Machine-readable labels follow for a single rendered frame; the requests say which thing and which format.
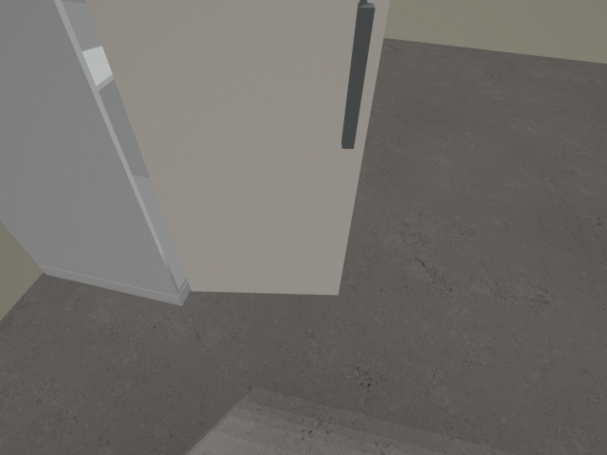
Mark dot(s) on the fridge door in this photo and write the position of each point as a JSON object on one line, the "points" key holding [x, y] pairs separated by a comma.
{"points": [[238, 107]]}

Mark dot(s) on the handle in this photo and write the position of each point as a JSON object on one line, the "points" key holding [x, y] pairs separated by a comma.
{"points": [[362, 37]]}

